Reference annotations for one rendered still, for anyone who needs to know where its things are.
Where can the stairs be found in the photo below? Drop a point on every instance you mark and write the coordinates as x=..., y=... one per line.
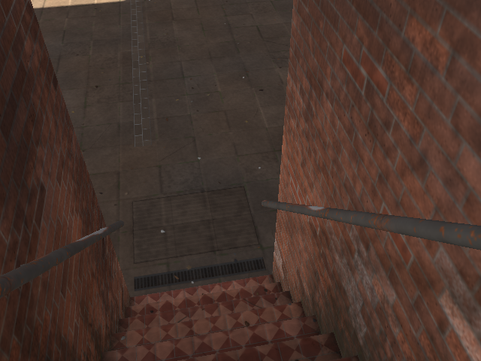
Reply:
x=250, y=319

